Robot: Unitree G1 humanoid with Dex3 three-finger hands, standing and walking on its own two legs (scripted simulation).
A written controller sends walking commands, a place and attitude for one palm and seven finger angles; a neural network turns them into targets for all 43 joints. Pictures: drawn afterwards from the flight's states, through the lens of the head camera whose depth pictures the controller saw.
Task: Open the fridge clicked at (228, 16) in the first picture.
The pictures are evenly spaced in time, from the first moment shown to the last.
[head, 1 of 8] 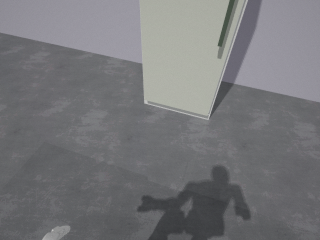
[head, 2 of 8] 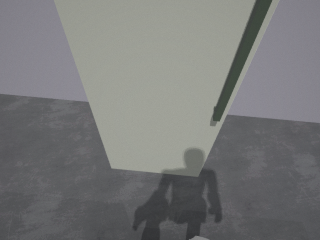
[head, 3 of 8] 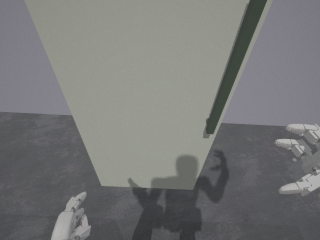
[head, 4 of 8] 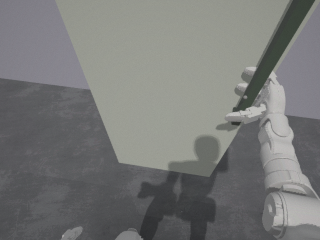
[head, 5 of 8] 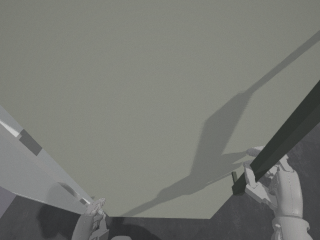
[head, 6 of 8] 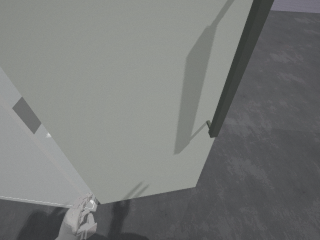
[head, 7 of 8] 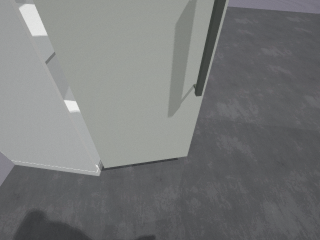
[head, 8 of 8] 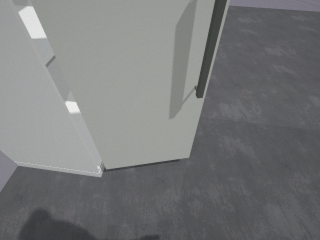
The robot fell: no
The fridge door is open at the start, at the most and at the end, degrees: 0 81 73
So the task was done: yes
